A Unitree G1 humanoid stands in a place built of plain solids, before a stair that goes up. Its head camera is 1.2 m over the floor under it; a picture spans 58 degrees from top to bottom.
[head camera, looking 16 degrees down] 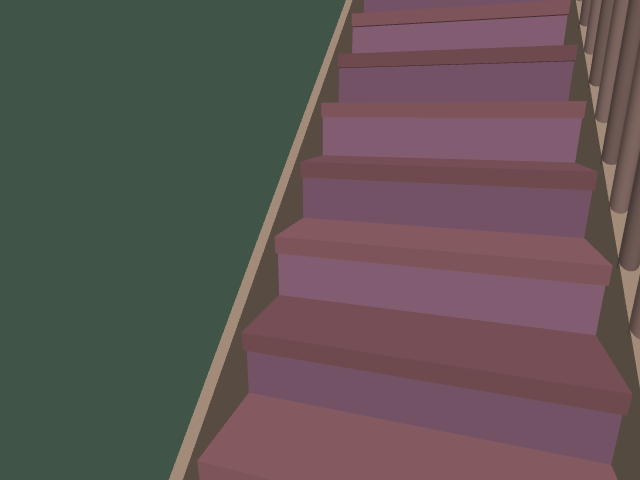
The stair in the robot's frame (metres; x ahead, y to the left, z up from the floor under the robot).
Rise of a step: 0.21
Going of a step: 0.25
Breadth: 0.93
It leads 17 degrees to the right of straight ahead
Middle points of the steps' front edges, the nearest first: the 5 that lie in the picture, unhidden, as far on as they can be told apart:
0.94 -0.23 0.63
1.18 -0.30 0.83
1.42 -0.38 1.04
1.66 -0.45 1.25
1.90 -0.52 1.46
